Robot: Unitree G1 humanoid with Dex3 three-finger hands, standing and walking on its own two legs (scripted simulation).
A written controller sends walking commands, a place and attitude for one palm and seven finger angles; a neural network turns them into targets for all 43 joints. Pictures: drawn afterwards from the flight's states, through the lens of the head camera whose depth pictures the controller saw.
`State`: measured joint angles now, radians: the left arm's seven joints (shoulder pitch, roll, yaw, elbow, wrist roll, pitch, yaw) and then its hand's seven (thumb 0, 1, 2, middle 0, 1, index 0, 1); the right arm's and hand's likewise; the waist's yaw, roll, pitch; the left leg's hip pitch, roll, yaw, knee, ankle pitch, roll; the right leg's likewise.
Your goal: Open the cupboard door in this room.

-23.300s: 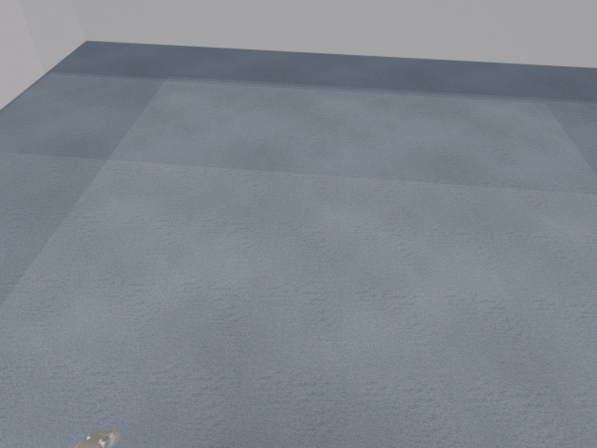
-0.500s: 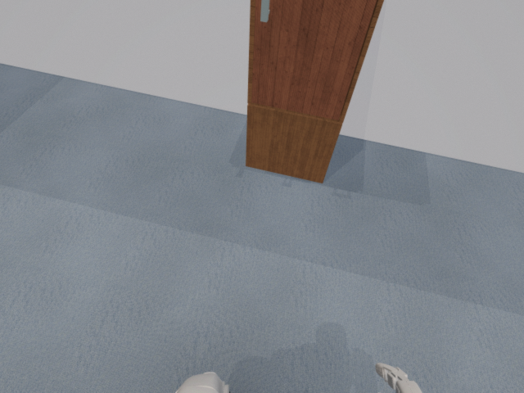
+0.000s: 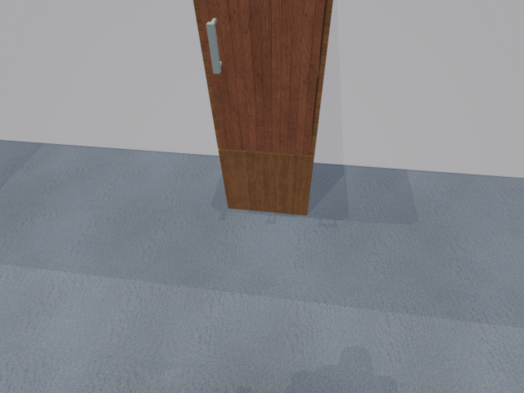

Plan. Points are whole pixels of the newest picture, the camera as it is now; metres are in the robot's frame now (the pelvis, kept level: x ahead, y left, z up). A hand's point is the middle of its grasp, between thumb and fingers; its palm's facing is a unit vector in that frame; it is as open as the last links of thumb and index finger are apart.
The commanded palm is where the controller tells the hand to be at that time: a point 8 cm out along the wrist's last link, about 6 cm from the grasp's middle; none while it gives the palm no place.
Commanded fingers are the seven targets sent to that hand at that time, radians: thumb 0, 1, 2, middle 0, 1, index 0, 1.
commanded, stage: stand and wait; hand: left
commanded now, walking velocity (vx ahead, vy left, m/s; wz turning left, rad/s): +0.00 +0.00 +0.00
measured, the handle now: (215, 46) +1.05 +0.17 +0.07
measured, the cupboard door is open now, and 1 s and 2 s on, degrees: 0 0 0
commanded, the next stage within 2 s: look at it before walking up in 0.46 s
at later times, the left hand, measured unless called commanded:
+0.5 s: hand out of the picture -0.01 +0.15 -0.17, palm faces +0.04 -0.99 -0.15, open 7.4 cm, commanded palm none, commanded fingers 0.00 0.90 0.90 -0.20 -0.30 -0.20 -0.30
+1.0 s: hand out of the picture +0.00 +0.18 -0.17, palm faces +0.01 -0.99 -0.17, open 7.4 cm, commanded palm none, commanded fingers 0.00 0.90 0.90 -0.20 -0.30 -0.20 -0.30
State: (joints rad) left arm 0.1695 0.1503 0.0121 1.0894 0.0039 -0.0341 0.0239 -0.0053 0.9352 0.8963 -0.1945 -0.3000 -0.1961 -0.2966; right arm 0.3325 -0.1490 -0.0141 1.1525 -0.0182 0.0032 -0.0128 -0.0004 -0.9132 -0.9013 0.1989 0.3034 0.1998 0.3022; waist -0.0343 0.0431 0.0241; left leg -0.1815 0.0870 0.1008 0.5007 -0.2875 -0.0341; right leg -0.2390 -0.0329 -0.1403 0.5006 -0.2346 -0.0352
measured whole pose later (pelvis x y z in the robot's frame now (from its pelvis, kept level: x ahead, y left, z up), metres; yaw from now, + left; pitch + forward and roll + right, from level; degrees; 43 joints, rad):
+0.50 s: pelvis +0.02 +0.00 +0.01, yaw -1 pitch -2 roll +0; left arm 0.31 0.11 -0.01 1.17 0.01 -0.01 0.03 0.00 0.91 0.90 -0.19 -0.30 -0.20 -0.30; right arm 0.27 -0.13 -0.01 1.16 -0.01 -0.01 -0.03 0.00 -0.92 -0.90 0.20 0.30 0.20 0.30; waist 0.01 0.00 0.03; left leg -0.09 0.09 0.11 0.38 -0.25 -0.05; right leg -0.17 -0.02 -0.13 0.41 -0.21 -0.03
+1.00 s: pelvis +0.01 +0.01 +0.01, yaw -1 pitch -2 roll +0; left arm 0.30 0.13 0.00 1.14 0.01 -0.01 0.04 0.01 0.91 0.90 -0.19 -0.30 -0.19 -0.30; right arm 0.32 -0.09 0.00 1.17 -0.01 -0.01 -0.02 0.00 -0.91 -0.90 0.20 0.30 0.20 0.30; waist 0.00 -0.01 0.03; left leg -0.11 0.07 0.13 0.40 -0.25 -0.02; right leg -0.19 -0.04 -0.12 0.41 -0.20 -0.01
